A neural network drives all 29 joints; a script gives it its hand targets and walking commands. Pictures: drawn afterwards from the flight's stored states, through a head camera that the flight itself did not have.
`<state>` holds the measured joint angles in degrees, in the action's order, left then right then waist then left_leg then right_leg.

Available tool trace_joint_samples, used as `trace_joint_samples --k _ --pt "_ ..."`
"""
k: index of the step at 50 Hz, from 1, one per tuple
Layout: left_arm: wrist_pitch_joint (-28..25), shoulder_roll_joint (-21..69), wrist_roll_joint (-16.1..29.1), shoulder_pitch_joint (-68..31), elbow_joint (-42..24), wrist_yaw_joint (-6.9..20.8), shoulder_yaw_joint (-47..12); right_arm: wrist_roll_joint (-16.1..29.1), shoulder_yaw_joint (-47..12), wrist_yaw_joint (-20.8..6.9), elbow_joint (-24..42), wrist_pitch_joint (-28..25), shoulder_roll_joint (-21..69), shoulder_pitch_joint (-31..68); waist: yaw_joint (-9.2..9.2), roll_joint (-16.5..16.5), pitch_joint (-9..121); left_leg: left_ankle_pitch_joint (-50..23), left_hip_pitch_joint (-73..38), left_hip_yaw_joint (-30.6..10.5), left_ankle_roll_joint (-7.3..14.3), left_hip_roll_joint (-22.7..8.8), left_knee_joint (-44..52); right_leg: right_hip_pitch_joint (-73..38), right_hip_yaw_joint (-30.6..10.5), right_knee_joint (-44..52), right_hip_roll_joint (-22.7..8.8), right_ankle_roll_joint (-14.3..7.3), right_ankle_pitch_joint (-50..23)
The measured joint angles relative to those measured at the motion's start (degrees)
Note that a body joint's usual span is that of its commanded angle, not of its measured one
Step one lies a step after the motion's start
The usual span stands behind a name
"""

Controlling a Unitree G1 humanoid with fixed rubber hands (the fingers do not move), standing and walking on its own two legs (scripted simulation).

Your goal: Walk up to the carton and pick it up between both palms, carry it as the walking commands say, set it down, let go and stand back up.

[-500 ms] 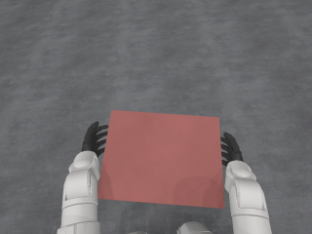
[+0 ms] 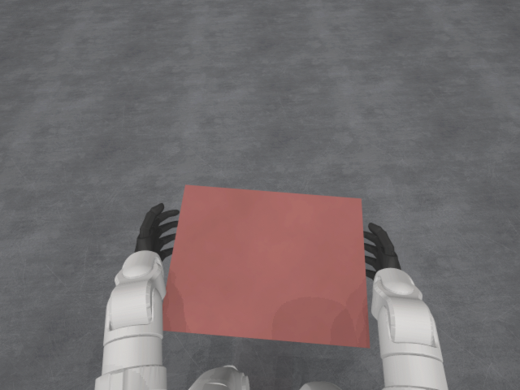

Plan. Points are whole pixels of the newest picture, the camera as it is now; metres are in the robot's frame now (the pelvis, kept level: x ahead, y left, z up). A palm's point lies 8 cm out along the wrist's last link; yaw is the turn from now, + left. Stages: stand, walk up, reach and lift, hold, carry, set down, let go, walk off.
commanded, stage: carry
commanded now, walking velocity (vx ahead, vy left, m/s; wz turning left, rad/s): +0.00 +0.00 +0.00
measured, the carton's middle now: (265, 273) +0.31 +0.02 -0.10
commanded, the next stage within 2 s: none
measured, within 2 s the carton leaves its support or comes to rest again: neither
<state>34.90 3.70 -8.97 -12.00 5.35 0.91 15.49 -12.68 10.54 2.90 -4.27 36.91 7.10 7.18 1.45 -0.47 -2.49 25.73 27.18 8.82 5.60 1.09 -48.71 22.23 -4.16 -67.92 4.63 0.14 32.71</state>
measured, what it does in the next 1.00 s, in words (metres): walks ahead: right foot, then left foot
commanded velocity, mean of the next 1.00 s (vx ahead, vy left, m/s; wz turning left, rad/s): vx -0.06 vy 0.00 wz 0.00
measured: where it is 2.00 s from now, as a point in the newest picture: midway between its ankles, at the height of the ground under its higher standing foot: (283, 130)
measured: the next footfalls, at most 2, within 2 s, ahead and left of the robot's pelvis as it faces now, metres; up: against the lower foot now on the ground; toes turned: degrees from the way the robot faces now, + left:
right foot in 0.08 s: +0.06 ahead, -0.09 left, +0.00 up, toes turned +0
left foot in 0.28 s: +0.22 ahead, +0.11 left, +0.00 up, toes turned +7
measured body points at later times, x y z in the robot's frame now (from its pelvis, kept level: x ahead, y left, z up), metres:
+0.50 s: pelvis +0.32 +0.01 +0.00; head +0.35 +0.00 +0.45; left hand +0.62 +0.19 +0.02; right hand +0.59 -0.17 -0.01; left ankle +0.19 +0.10 -0.68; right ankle +0.27 -0.07 -0.70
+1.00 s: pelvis +0.70 -0.02 -0.01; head +0.75 -0.02 +0.43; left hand +1.00 +0.17 +0.00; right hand +0.98 -0.20 -0.02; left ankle +0.49 +0.10 -0.58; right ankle +0.61 -0.07 -0.70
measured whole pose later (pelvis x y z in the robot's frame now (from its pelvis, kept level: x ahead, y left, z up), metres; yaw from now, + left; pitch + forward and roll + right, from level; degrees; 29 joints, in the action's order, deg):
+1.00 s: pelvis +0.70 -0.02 -0.01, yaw +5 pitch +6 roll +1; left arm 33.8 8.1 -10.8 -10.8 4.1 -0.7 12.5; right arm -6.4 9.5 5.4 1.3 37.9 2.6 1.3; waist -1.5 -0.6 0.3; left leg 41.1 21.5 -0.3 -1.4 -0.1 -80.8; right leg 22.2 5.6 -52.8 3.4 -6.8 36.4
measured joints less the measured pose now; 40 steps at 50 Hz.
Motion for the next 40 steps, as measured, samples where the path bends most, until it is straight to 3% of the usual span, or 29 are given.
trace_joint_samples --k 3,5,6,7,10,12,13,14,16,19,21,23,24,26,29,31,33,34,35,37,38,40 --pt "-1.5 1.4 -1.3 0.0 2.3 0.0 0.4 0.6 0.3 0.0 -1.3 -0.7 -0.9 -0.8 -1.72 1.6 0.9 1.8 -5.1 0.8 -0.3 0.0 3.8 1.7 2.4 17.7 -1.1 -0.2 -5.3" --pt "-1.9 2.9 -1.9 0.8 1.7 -0.6 -0.1 2.8 -0.2 0.5 0.0 -0.7 -2.2 -2.7 -2.88 3.2 1.8 2.7 -6.7 -0.1 -1.1 -0.6 2.7 -1.0 4.7 24.1 -1.1 -2.3 -5.8" --pt "-2.0 3.7 -2.2 1.0 1.4 -0.8 -0.3 4.0 -0.4 0.8 0.9 -0.5 -3.0 -3.4 -3.04 3.5 2.4 -2.0 -6.1 -0.8 -2.6 -1.0 0.0 -2.4 5.1 25.1 -0.9 -3.1 -5.4" --pt "-1.7 4.1 -2.4 0.9 0.5 -1.2 -0.6 5.3 -0.5 1.2 1.8 -0.3 -3.6 -3.7 -2.92 2.8 2.7 -2.7 -4.7 -1.7 -4.4 -0.8 -4.5 -3.6 5.1 25.4 -1.2 -3.8 -4.3" --pt "-0.2 4.2 -2.3 0.8 -2.6 -2.0 -2.6 6.5 0.0 1.7 3.5 0.2 -4.2 -3.4 -2.31 -1.3 3.7 7.4 0.0 -3.6 -6.3 -0.1 -13.8 -7.5 5.1 25.8 -2.9 -3.2 -0.2" --pt "1.2 4.1 -2.4 1.1 -4.6 -2.7 -3.7 6.3 0.5 0.7 4.1 1.4 -4.5 -2.4 -1.97 -2.9 4.1 6.9 2.2 -3.6 -6.9 -0.6 -9.4 -9.9 5.4 25.9 -3.6 -3.0 2.0" --pt "2.0 4.0 -2.4 1.7 -6.0 -3.1 -3.9 6.3 0.4 0.4 4.5 2.3 -4.5 -1.7 -1.92 -3.5 4.1 2.9 1.9 -3.1 -7.1 -1.0 -3.6 -10.9 5.6 24.9 -3.9 -3.0 3.0" --pt "3.0 3.8 -2.0 2.6 -8.1 -3.5 -4.1 6.2 0.2 0.1 4.8 3.0 -4.2 -1.1 -1.86 -4.1 4.1 -2.3 1.0 -2.1 -5.7 -1.1 0.8 -11.3 5.6 22.2 -4.3 -2.8 3.6" --pt "6.0 2.2 0.1 6.1 -14.0 -4.7 -3.9 6.7 -1.1 0.8 6.7 5.5 -2.0 -0.8 -1.58 -5.2 4.1 1.0 -1.8 0.1 -3.1 -1.1 -0.1 -7.6 4.2 9.0 -5.1 -0.2 0.3" --pt "8.5 1.4 0.5 8.2 -15.4 -3.2 -2.8 4.7 -1.6 0.8 8.6 8.6 0.6 -2.6 -1.38 -1.3 4.8 6.7 -6.4 0.5 -3.5 -3.0 -0.5 -1.9 2.8 -2.7 -1.8 0.7 5.3" --pt "9.5 1.7 0.1 6.7 -12.5 -2.1 -1.9 3.5 -1.9 0.6 8.2 9.7 0.2 -3.4 -1.33 0.9 4.7 8.3 -9.8 0.1 -4.1 -3.4 1.3 1.4 4.3 1.2 -1.5 0.8 4.8" --pt "8.9 2.0 -1.0 4.4 -8.2 -1.3 -1.5 2.1 -1.4 0.3 7.1 9.9 -0.1 -3.5 -1.45 2.1 4.2 9.2 -12.7 -0.2 -4.6 -3.4 2.7 2.6 6.9 14.7 -2.3 0.5 -3.9" --pt "8.1 2.5 -1.8 2.9 -5.4 -1.1 -1.4 1.4 -0.8 0.1 5.9 9.2 -0.5 -3.6 -1.73 2.7 4.1 9.1 -12.8 -0.7 -4.9 -3.7 0.7 1.6 8.4 19.4 -2.6 -0.7 -8.0" --pt "6.1 4.3 -3.4 0.9 -0.9 -1.1 -1.2 1.5 -0.4 0.0 4.5 8.2 -2.6 -4.1 -1.78 2.9 4.6 9.7 -9.7 -3.5 -6.1 -3.5 -9.0 -1.0 10.5 19.7 -3.0 -3.4 -2.7" --pt "4.5 4.3 -3.5 0.9 -1.2 -1.5 -2.9 2.9 -0.2 -1.0 3.5 6.0 -4.7 -3.6 -0.91 -0.5 4.3 15.5 -3.8 -6.0 -6.5 -1.5 -21.9 -4.7 11.4 20.0 -4.2 -4.4 2.7" --pt "3.8 4.1 -3.2 1.7 -3.5 -1.9 -4.1 3.1 0.4 -1.1 3.2 4.1 -4.6 -2.9 -0.12 -2.1 4.1 16.4 1.5 -6.3 -5.9 -1.3 -24.5 -6.8 11.6 21.1 -4.3 -4.4 4.8" --pt "3.3 3.7 -3.0 2.5 -6.0 -2.4 -4.4 3.3 0.7 -1.3 3.4 2.8 -3.7 -2.2 0.65 -3.5 3.2 12.8 4.9 -5.4 -5.4 -1.4 -17.6 -9.4 11.3 21.8 -4.2 -4.3 6.4" --pt "2.7 3.5 -3.3 3.0 -6.5 -2.4 -3.9 3.0 0.5 -1.3 3.1 2.5 -3.0 -1.6 0.77 -4.0 2.6 7.1 4.5 -4.5 -5.5 -1.2 -9.6 -10.7 11.1 21.0 -4.3 -4.3 7.0" --pt "2.1 3.3 -3.3 3.8 -6.7 -2.4 -3.1 2.4 0.3 -1.4 2.4 2.3 -2.1 -1.0 0.84 -4.3 2.5 0.8 3.2 -3.5 -4.3 -1.1 -3.6 -11.4 10.8 18.5 -4.5 -4.2 7.0" --pt "1.4 1.6 -2.1 5.5 -6.4 -2.1 -1.2 0.7 -0.1 -0.8 -0.6 1.3 0.6 0.0 0.93 -5.4 3.1 4.7 -0.2 -1.5 -3.1 -1.4 -4.4 -8.4 7.6 5.6 -4.7 -1.3 2.1" --pt "1.0 0.8 -1.2 6.0 -5.8 -1.7 -0.8 0.3 -1.1 -0.6 -0.9 1.2 0.6 -0.1 0.91 -4.4 3.1 7.3 -1.9 -1.1 -3.6 -2.2 -5.2 -6.0 5.4 -2.3 -3.2 0.0 3.0" --pt "0.7 -0.4 0.2 5.7 -3.8 -0.7 -0.6 0.2 -1.6 -0.6 -1.6 0.8 0.3 -0.9 0.36 -2.1 3.4 10.4 -5.8 -0.8 -4.7 -3.1 -4.4 -1.0 2.4 -12.7 -0.4 0.6 6.3"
